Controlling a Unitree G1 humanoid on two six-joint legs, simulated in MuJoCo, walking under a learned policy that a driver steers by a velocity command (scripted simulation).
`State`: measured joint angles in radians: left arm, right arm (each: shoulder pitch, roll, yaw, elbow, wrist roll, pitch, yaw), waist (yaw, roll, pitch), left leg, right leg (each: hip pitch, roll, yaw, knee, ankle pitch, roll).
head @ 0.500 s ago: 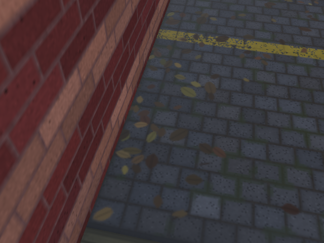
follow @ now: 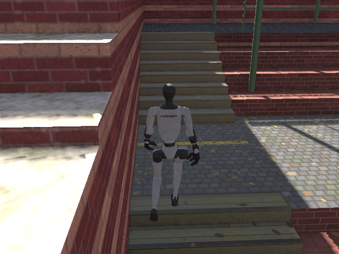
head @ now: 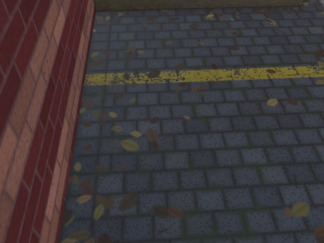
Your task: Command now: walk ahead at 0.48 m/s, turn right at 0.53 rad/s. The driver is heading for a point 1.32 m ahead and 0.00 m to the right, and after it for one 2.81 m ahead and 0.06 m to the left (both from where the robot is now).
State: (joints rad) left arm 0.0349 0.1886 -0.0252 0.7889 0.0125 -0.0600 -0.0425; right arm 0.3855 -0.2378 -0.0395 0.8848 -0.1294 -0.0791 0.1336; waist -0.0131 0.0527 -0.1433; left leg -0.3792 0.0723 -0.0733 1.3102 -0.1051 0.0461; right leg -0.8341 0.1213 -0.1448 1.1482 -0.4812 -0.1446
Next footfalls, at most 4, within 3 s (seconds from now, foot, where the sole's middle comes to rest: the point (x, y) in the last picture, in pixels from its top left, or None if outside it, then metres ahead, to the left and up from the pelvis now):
0.38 left None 0.46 0.09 -0.67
0.76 right None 0.44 -0.16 -0.67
1.20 left None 0.41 0.06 -0.67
1.68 right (219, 239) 0.50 -0.19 -0.67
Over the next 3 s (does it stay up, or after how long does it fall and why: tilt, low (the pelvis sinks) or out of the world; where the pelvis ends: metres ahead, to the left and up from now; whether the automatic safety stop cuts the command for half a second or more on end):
stays up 1.10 -0.11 0.10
